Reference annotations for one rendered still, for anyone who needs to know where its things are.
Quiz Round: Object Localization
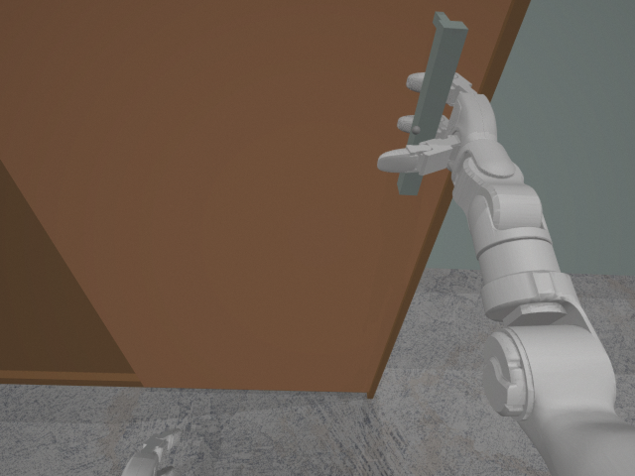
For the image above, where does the handle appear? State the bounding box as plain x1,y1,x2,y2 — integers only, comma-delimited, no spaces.
397,12,468,195

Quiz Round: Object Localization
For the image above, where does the left robot hand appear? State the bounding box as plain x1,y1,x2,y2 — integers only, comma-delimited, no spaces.
121,428,182,476

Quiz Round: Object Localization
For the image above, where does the right robot upper arm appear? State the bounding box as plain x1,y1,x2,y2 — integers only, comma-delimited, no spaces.
482,324,635,476

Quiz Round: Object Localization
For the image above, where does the right robot hand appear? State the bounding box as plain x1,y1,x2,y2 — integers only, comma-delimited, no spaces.
377,72,497,176

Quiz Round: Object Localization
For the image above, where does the wardrobe door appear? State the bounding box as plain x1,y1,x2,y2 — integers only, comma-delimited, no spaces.
0,0,512,393
0,160,135,373

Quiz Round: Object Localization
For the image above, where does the right robot forearm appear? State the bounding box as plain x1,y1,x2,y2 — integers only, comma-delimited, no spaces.
451,139,616,404

